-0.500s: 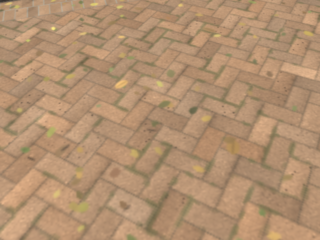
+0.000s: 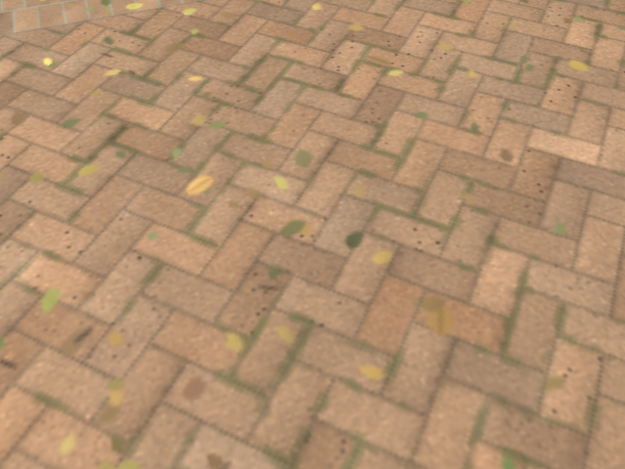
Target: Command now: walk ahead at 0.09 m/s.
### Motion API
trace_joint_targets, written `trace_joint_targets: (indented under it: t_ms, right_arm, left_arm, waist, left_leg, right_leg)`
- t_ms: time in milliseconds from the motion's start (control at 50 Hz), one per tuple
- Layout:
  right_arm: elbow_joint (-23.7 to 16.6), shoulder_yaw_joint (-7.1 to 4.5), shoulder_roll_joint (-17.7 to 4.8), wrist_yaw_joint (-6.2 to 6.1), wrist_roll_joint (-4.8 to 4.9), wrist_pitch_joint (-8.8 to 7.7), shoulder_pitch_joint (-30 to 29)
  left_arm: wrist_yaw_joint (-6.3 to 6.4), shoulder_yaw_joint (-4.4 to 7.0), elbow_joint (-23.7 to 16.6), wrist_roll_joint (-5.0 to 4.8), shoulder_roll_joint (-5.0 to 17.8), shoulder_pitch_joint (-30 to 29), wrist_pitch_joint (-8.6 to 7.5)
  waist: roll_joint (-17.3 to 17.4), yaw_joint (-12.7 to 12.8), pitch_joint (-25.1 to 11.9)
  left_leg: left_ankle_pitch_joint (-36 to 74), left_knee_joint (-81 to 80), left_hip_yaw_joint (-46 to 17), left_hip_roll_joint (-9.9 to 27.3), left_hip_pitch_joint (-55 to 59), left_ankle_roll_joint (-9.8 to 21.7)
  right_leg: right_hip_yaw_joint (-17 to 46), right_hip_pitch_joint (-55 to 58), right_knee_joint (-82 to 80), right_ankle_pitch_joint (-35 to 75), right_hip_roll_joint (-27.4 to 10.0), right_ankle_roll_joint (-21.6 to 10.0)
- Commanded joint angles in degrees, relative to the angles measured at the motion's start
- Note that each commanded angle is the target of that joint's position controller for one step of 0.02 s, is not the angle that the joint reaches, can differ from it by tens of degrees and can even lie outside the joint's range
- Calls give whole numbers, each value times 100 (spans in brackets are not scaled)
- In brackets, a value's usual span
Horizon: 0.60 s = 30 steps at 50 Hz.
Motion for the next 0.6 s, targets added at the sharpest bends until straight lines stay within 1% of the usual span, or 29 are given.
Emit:
trace_joint_targets:
  t_ms: [20,40,60,80,100,120,140,160,180,200,220,240,260,280,320,340,380,420,440,460,480,500,520,540,560,580,600]
  right_arm:
    - [-352,-198,-895,-122,159,25,-365]
    - [-317,-243,-1006,-150,238,63,-257]
    - [-318,-273,-1057,-174,292,95,-246]
    - [-370,-271,-991,-192,337,108,-342]
    - [-470,-235,-796,-193,378,91,-506]
    - [-596,-219,-611,-199,414,42,-670]
    - [-703,-224,-575,-183,401,-46,-849]
    - [-639,-308,-768,-153,327,-101,-626]
    - [-432,-344,-785,-104,282,-115,-248]
    - [-300,-367,-756,-81,234,-125,-91]
    - [-278,-375,-689,-64,213,-140,-168]
    - [-275,-366,-580,-48,208,-148,-295]
    - [-295,-345,-480,-36,224,-150,-425]
    - [-338,-320,-405,-31,240,-152,-599]
    - [-444,-261,-303,-21,264,-160,-963]
    - [-488,-237,-294,-12,281,-168,-1108]
    - [-529,-216,-364,12,319,-178,-1249]
    - [-563,-206,-460,40,340,-182,-1300]
    - [-570,-209,-511,54,344,-188,-1261]
    - [-535,-228,-571,63,343,-192,-1115]
    - [-425,-266,-636,58,339,-189,-799]
    - [-237,-346,-759,29,350,-180,-253]
    - [15,-492,-1061,-21,365,-186,640]
    - [166,-657,-1689,-79,281,-151,1495]
    - [241,-655,-1803,-3,237,-186,1806]
    - [115,-493,-1299,37,225,-256,1284]
    - [-20,-383,-884,77,228,-285,817]
  left_arm:
    - [-2,117,186,54,396,1096,139]
    - [-27,151,210,93,462,1121,131]
    - [-46,165,238,106,474,1189,101]
    - [-57,156,289,97,421,1298,55]
    - [-53,149,343,108,455,1417,-5]
    - [-35,272,502,88,887,1743,-66]
    - [-56,408,501,-13,1271,1717,-173]
    - [-45,360,364,68,1102,1277,-328]
    - [-66,323,271,39,848,989,-450]
    - [-109,321,234,-52,749,916,-510]
    - [-140,308,246,-112,671,981,-532]
    - [-159,290,283,-119,601,1094,-538]
    - [-169,286,315,-110,573,1212,-533]
    - [-166,291,332,-97,591,1312,-525]
    - [-144,326,332,-78,739,1437,-506]
    - [-134,354,329,-81,848,1489,-498]
    - [-142,407,340,-107,1018,1554,-485]
    - [-168,446,372,-161,1077,1595,-474]
    - [-179,462,383,-191,1083,1575,-464]
    - [-186,473,385,-217,1078,1523,-449]
    - [-187,474,374,-230,1055,1448,-431]
    - [-186,459,342,-211,1005,1346,-421]
    - [-197,406,258,-157,848,1148,-434]
    - [-210,289,-3,-51,421,1001,-510]
    - [-208,221,-75,-130,161,1135,-655]
    - [-241,331,-103,-225,668,901,-738]
    - [-274,365,-156,-265,806,638,-755]
  waist:
    - [777,405,-543]
    - [832,416,-423]
    - [851,471,-297]
    - [751,571,-140]
    - [278,624,116]
    - [-673,676,314]
    - [-1775,685,546]
    - [-1462,380,569]
    - [-1048,143,404]
    - [-733,83,208]
    - [-527,110,121]
    - [-449,151,52]
    - [-473,198,20]
    - [-518,265,23]
    - [-602,403,68]
    - [-644,463,96]
    - [-737,525,150]
    - [-799,531,225]
    - [-817,478,252]
    - [-792,364,249]
    - [-722,181,190]
    - [-621,-83,18]
    - [-240,-490,-453]
    - [1286,-718,-1065]
    - [2129,-684,-1471]
    - [1336,-503,-901]
    - [985,-331,-509]
  left_leg:
    - [-2703,-1360,-1446,1487,-953,658]
    - [-3361,-1470,-1572,1491,-1101,543]
    - [-3785,-1520,-1704,1527,-1186,455]
    - [-3929,-1410,-1722,1488,-1251,344]
    - [-3651,-832,-1451,1218,-1385,166]
    - [-3062,292,-519,529,-1830,-163]
    - [-2160,1886,-53,148,-2269,-197]
    - [-1804,2567,-598,433,-2448,-78]
    - [-1450,2819,-702,506,-2483,-49]
    - [-1249,2943,-663,560,-2518,-58]
    - [-1038,2973,-628,635,-2551,-90]
    - [-789,2936,-519,677,-2450,-146]
    - [-605,2772,-412,690,-2346,-214]
    - [-480,2526,-332,701,-2254,-280]
    - [-342,1928,-206,690,-1907,-375]
    - [-347,1650,-148,672,-1702,-405]
    - [-477,1249,-57,643,-1305,-431]
    - [-681,963,-37,659,-1002,-387]
    - [-766,811,-34,667,-805,-332]
    - [-792,643,-22,654,-504,-267]
    - [-763,497,20,602,-40,-210]
    - [-791,362,63,503,697,-136]
    - [-841,252,-384,811,1948,44]
    - [-1190,-200,-2251,2153,3477,516]
    - [-2015,-966,-4267,2916,3905,1204]
    - [-2296,-997,-3973,2814,3348,1141]
    - [-2073,-1049,-3165,2502,2756,879]
  right_leg:
    - [-423,1645,-663,646,223,-120]
    - [-591,1682,-605,400,335,-218]
    - [-658,1657,-651,114,358,-360]
    - [-598,1669,-1043,-137,292,-559]
    - [-150,1622,-1959,-648,-11,-842]
    - [960,1558,-3012,-1953,-646,-1273]
    - [2637,1509,-4081,-2674,-1627,-1664]
    - [2849,1535,-4122,-2160,-1717,-1621]
    - [2409,1745,-3991,-1481,-1491,-1419]
    - [2059,2005,-3891,-986,-1336,-1257]
    - [1763,2154,-3864,-613,-1252,-1163]
    - [1436,2167,-3867,-242,-1118,-1095]
    - [1196,2155,-3874,40,-1017,-1068]
    - [1019,2144,-3883,243,-954,-1070]
    - [783,1992,-3907,424,-896,-1090]
    - [714,1906,-3907,447,-900,-1112]
    - [630,1761,-3843,429,-936,-1163]
    - [645,1703,-3707,343,-1032,-1201]
    - [665,1662,-3606,281,-1087,-1195]
    - [661,1581,-3463,235,-1105,-1156]
    - [605,1434,-3237,293,-1055,-1088]
    - [470,1182,-2771,747,-916,-990]
    - [84,624,-1574,1435,-588,-790]
    - [-651,-932,737,574,36,-398]
    - [-264,-2156,2204,-940,475,-328]
    - [155,-2611,2969,-649,32,-475]
    - [91,-2607,2977,-24,-218,-606]
Keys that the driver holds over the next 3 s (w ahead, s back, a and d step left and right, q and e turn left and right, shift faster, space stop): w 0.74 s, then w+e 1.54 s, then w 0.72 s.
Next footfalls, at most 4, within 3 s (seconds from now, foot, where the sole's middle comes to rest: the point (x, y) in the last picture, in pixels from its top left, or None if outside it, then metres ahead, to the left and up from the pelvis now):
0.10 right None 0.07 -0.13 -0.77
0.52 left None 0.23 0.15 -0.77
1.04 right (352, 430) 0.57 -0.06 -0.77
1.54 left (287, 316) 0.86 0.08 -0.77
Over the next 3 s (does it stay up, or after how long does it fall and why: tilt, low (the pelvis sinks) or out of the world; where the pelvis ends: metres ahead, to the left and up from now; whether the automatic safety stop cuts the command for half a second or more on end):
stays up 1.25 -0.49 0.01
